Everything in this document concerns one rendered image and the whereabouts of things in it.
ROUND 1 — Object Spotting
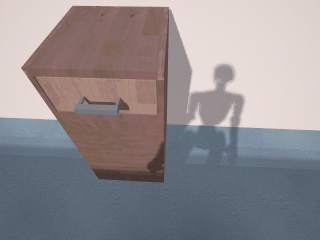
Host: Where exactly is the cabinet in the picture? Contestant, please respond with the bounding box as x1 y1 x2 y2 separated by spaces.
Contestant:
21 5 169 183

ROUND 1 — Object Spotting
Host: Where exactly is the handle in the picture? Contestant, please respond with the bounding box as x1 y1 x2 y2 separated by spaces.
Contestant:
74 96 121 116

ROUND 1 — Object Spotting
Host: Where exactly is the drawer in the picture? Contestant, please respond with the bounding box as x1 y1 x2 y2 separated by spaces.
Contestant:
35 76 158 115

